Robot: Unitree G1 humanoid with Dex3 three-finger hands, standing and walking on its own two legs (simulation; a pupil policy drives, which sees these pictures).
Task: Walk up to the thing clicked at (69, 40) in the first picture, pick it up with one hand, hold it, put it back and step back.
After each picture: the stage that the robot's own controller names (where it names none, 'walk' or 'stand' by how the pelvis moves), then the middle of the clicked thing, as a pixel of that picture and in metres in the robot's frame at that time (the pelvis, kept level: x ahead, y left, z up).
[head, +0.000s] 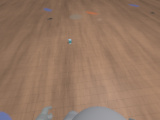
stand; (70, 41) +1.64 +0.51 -0.72
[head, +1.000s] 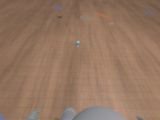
walk; (78, 43) +1.53 +0.23 -0.70
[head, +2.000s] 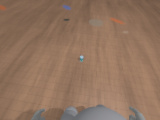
walk; (81, 58) +1.03 +0.13 -0.71
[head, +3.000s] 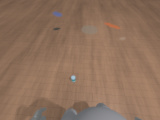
walk; (73, 79) +0.61 +0.21 -0.71
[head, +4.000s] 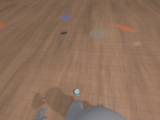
walk; (77, 92) +0.39 +0.20 -0.70
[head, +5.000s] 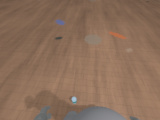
stand; (74, 100) +0.34 +0.17 -0.72
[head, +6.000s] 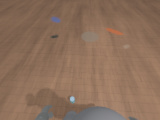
stand; (72, 99) +0.31 +0.20 -0.73
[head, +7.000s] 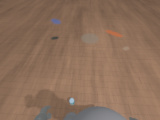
stand; (72, 101) +0.30 +0.20 -0.73
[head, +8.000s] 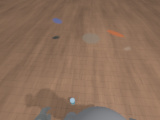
stand; (72, 101) +0.30 +0.19 -0.73
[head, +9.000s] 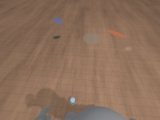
stand; (72, 101) +0.31 +0.19 -0.73
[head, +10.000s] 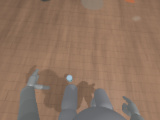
go down; (69, 78) +0.36 +0.18 -0.55
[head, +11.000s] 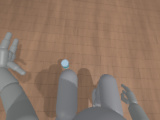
go down; (65, 64) +0.40 +0.22 -0.32
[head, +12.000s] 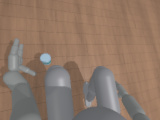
close in; (46, 59) +0.38 +0.26 -0.24
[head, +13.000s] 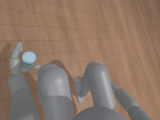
close; (29, 59) +0.37 +0.27 -0.21
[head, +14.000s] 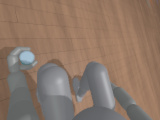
lift; (27, 59) +0.36 +0.27 -0.22
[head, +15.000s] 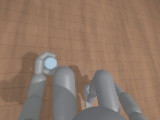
lift; (50, 64) +0.32 +0.26 -0.11
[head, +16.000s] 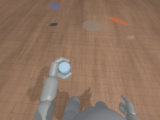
lift; (65, 71) +0.32 +0.17 +0.04
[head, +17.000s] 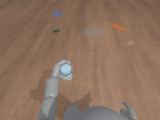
hold; (67, 72) +0.32 +0.17 +0.02
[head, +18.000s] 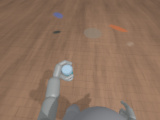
hold; (68, 73) +0.32 +0.16 +0.02
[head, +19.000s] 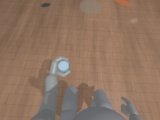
crouch; (64, 68) +0.35 +0.18 -0.05
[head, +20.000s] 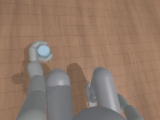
lower; (45, 53) +0.42 +0.26 -0.13
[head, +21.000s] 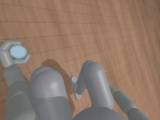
lower; (19, 54) +0.40 +0.28 -0.22
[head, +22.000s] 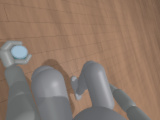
lower; (20, 54) +0.40 +0.28 -0.22
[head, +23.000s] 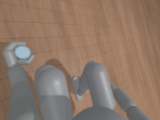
lower; (23, 54) +0.39 +0.29 -0.22
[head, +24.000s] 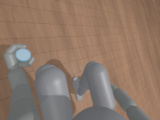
lower; (23, 57) +0.38 +0.29 -0.22
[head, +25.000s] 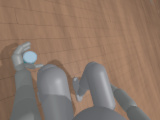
open; (29, 59) +0.37 +0.26 -0.23
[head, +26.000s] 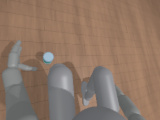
stand; (48, 58) +0.38 +0.25 -0.25
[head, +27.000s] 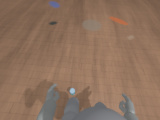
stand; (72, 91) +0.33 +0.16 -0.62
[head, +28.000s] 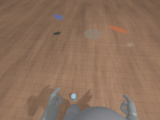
stand; (73, 97) +0.34 +0.17 -0.66
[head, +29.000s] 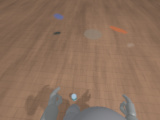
stand; (74, 97) +0.34 +0.16 -0.67
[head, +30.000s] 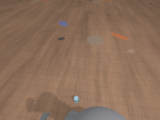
stand; (76, 99) +0.36 +0.16 -0.72
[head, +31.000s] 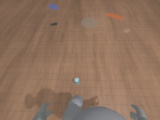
walk; (77, 81) +0.48 +0.17 -0.69
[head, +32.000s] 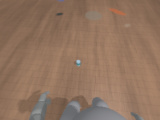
walk; (78, 63) +0.77 +0.16 -0.70
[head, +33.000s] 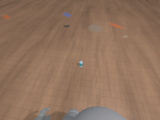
stand; (81, 64) +0.98 +0.16 -0.71
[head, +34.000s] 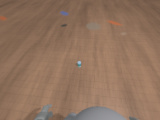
stand; (79, 64) +0.95 +0.18 -0.73
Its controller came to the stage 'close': yes
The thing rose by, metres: 0.71
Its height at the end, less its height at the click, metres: +0.00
